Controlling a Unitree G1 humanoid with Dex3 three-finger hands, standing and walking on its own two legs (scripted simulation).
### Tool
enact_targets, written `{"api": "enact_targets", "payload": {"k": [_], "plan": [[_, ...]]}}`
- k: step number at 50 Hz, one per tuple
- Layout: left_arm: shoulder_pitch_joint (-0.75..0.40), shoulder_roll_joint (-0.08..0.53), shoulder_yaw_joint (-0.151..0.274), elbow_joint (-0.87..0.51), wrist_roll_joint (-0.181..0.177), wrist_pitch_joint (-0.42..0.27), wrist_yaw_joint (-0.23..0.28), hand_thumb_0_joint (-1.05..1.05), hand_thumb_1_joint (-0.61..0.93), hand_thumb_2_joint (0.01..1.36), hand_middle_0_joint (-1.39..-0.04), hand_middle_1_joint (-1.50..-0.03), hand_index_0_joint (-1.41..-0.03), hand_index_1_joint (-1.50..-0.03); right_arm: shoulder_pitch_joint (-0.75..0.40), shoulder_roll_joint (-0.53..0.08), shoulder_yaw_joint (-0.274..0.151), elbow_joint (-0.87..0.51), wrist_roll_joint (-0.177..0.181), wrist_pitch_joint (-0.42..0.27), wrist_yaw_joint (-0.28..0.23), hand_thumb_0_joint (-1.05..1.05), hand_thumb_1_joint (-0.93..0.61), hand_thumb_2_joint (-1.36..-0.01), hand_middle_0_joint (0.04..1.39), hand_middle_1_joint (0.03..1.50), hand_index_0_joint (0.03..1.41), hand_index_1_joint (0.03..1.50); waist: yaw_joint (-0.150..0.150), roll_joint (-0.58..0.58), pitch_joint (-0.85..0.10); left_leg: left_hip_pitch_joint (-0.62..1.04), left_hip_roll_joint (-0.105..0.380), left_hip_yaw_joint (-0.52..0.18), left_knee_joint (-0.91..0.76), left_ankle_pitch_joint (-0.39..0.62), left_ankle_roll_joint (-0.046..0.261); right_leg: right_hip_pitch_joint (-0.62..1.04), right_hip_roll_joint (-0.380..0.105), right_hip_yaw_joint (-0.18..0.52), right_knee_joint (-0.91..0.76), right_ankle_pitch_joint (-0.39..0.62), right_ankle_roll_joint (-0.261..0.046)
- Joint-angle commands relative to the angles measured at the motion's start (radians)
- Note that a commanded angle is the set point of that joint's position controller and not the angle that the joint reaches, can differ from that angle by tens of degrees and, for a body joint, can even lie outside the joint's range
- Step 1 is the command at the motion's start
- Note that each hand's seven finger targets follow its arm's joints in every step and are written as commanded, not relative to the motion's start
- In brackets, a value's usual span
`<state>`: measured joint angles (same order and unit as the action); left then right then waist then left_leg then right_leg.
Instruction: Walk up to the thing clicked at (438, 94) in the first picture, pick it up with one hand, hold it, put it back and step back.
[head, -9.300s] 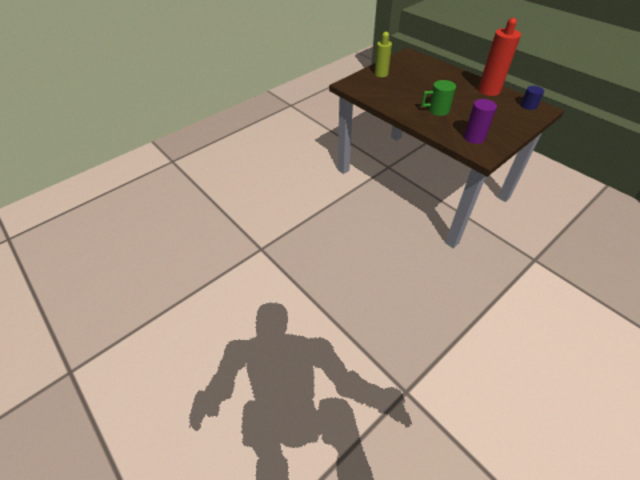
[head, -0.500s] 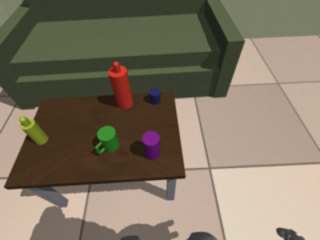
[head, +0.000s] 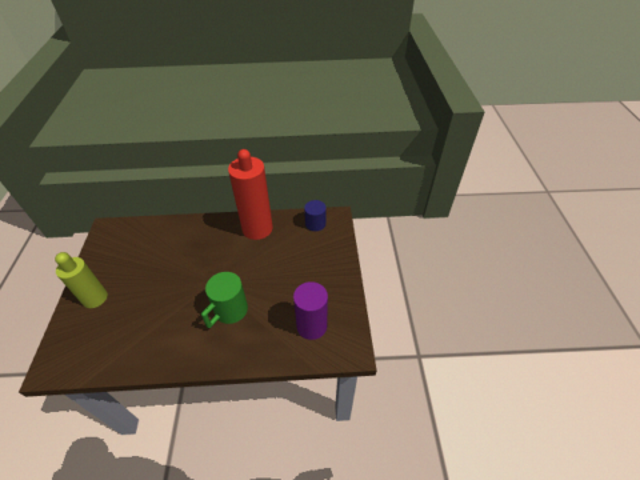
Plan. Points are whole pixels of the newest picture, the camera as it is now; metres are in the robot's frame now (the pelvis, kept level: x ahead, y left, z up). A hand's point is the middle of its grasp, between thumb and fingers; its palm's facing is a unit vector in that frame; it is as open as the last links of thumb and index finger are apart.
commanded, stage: walk up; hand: left
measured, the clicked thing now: (222, 303) +0.52 +0.24 -0.29
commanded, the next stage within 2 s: stand in 0.92 s
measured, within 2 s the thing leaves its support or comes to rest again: neither
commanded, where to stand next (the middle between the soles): +0.06 +0.00 m, yaw +2 degrees
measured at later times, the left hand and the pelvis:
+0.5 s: hand out of the picture +0.08 +0.25 -0.16, palm faces +0.00 -0.94 -0.33, open 7.3 cm; pelvis +0.01 +0.00 +0.00, yaw +0 degrees
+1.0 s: hand out of the picture +0.10 +0.25 -0.15, palm faces -0.01 -0.94 -0.34, open 7.3 cm; pelvis +0.02 +0.00 +0.00, yaw +1 degrees
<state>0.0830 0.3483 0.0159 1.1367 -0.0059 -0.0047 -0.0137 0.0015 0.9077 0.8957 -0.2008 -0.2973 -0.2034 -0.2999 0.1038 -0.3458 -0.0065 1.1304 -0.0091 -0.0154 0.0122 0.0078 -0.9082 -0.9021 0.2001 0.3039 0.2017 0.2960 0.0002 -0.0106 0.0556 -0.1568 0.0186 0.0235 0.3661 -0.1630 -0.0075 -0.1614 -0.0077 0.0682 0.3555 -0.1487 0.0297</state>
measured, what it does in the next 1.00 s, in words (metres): stands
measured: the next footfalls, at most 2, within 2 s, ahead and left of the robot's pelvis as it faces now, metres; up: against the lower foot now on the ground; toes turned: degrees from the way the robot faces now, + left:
none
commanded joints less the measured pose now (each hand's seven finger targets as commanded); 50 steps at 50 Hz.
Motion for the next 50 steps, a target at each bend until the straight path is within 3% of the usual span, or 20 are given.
{"api": "enact_targets", "payload": {"k": [1,14,18,23,44,50], "plan": [[-0.032,0.195,0.033,-0.041,0.003,-0.019,0.011,0.000,0.900,0.900,-0.200,-0.300,-0.200,-0.300,-0.083,-0.216,-0.045,-0.065,0.003,-0.028,-0.012,0.000,-0.900,-0.900,0.200,0.300,0.200,0.300,0.011,0.025,-0.079,0.026,0.126,-0.117,-0.101,-0.003,0.032,0.015,-0.088,0.068,-0.060,0.044,-0.044],[-0.045,0.197,0.028,-0.031,0.009,-0.021,0.016,0.000,0.900,0.900,-0.200,-0.300,-0.200,-0.300,-0.087,-0.213,-0.050,-0.051,0.006,-0.017,-0.012,0.000,-0.900,-0.900,0.200,0.300,0.200,0.300,-0.004,0.007,-0.081,0.059,0.115,-0.102,-0.099,0.023,0.027,0.009,-0.097,0.067,-0.088,0.073,-0.041],[-0.030,0.197,0.029,-0.031,0.010,-0.020,0.016,0.000,0.900,0.900,-0.200,-0.300,-0.200,-0.300,-0.097,-0.214,-0.048,-0.055,0.005,-0.015,-0.009,0.000,-0.900,-0.900,0.200,0.300,0.200,0.300,0.000,0.017,-0.080,0.051,0.114,-0.104,-0.104,-0.006,0.028,0.014,-0.097,0.062,-0.092,0.060,-0.038],[-0.027,0.198,0.030,-0.035,0.010,-0.022,0.017,0.000,0.900,0.900,-0.200,-0.300,-0.200,-0.300,-0.088,-0.207,-0.047,-0.056,0.007,-0.016,-0.009,0.000,-0.900,-0.900,0.200,0.300,0.200,0.300,0.000,0.003,-0.100,0.084,0.114,-0.094,-0.092,0.061,0.026,0.014,-0.099,0.062,-0.087,0.101,-0.039],[-0.027,0.201,0.036,-0.050,0.012,-0.015,0.017,0.000,0.900,0.900,-0.200,-0.300,-0.200,-0.300,-0.077,-0.209,-0.046,-0.054,0.006,-0.016,-0.012,0.000,-0.900,-0.900,0.200,0.300,0.200,0.300,0.003,0.009,-0.092,0.067,0.111,-0.096,-0.104,0.057,0.028,0.035,-0.099,0.061,-0.072,0.114,-0.042],[-0.025,0.212,0.032,-0.053,0.018,-0.024,0.020,0.000,0.900,0.900,-0.200,-0.300,-0.200,-0.300,-0.052,-0.217,-0.046,-0.045,-0.003,-0.011,-0.011,0.000,-0.900,-0.900,0.200,0.300,0.200,0.300,-0.007,0.011,-0.055,0.024,0.107,-0.108,-0.114,-0.068,0.028,-0.001,-0.108,0.066,-0.104,-0.040,-0.046]]}}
